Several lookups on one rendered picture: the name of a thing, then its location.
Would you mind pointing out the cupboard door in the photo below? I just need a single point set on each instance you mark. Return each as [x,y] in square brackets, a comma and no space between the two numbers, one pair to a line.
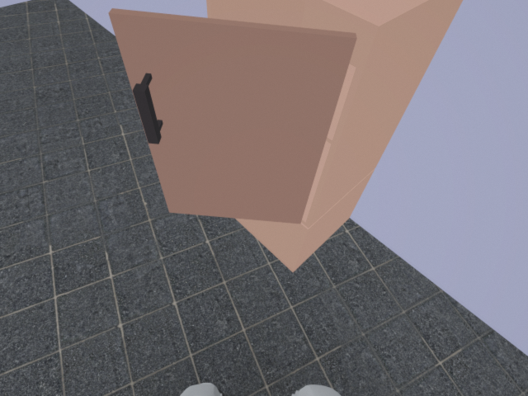
[246,109]

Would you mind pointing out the handle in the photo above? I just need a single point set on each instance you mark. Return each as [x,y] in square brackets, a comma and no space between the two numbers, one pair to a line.
[144,102]

